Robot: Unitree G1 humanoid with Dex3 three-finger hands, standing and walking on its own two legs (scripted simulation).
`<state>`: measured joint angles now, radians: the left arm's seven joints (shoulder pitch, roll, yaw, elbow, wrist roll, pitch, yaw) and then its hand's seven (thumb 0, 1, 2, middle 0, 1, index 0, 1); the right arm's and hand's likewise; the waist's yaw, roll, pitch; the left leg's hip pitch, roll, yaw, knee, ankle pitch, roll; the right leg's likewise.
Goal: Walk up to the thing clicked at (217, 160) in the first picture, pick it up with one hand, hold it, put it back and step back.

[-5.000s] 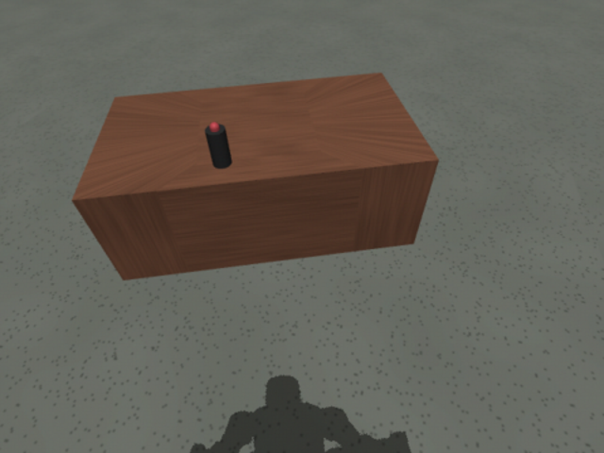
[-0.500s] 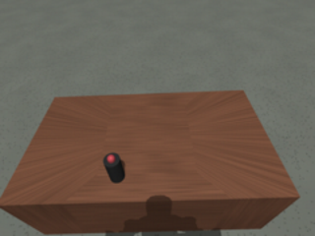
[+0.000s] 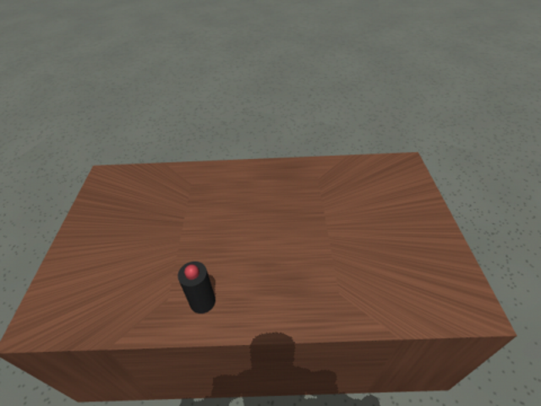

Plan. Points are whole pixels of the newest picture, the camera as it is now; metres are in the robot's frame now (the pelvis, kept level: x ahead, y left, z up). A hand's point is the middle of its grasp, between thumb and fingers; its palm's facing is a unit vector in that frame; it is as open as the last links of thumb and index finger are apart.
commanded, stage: walk up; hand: left
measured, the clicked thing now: (196, 285) +0.48 +0.20 -0.25
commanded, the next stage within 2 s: stand in 0.10 s
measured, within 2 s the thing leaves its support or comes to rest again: neither
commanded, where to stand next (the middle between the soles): +0.05 -0.01 m, yaw +0 degrees
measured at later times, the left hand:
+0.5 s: hand out of the picture +0.08 +0.25 -0.15, palm faces -0.01 -0.94 -0.34, open 7.4 cm
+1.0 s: hand out of the picture +0.06 +0.25 -0.15, palm faces +0.00 -0.94 -0.35, open 7.4 cm
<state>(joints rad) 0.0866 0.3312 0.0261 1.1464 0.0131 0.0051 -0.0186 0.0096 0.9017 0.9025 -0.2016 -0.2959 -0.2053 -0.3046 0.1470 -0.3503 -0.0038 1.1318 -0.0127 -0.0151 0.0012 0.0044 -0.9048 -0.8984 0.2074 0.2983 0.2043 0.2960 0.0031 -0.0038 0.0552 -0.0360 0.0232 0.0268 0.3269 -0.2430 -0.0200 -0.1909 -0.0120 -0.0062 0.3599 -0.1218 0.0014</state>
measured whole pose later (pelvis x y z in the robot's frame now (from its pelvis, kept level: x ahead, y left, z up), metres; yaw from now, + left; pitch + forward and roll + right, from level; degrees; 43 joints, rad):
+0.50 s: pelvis +0.01 +0.00 +0.00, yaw +1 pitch -3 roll +0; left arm 0.09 0.35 0.00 1.14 0.01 -0.01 -0.01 0.01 0.90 0.90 -0.20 -0.30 -0.21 -0.30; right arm 0.12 -0.35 0.01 1.13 -0.01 0.00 0.00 0.00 -0.90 -0.90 0.21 0.30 0.20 0.30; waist 0.00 0.00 0.05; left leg -0.02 0.02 0.01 0.30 -0.23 -0.02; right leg -0.17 -0.02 -0.02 0.34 -0.12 0.00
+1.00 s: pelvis +0.00 -0.01 +0.00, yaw +2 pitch -3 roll +0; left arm 0.11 0.35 -0.01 1.15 0.01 -0.01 -0.01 0.01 0.90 0.90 -0.20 -0.30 -0.21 -0.30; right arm 0.14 -0.36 0.00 1.13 -0.01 0.00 0.01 0.00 -0.91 -0.90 0.21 0.30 0.20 0.30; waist 0.00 0.01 0.05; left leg -0.03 0.03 -0.01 0.30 -0.22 -0.03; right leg -0.17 -0.01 -0.04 0.34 -0.12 -0.01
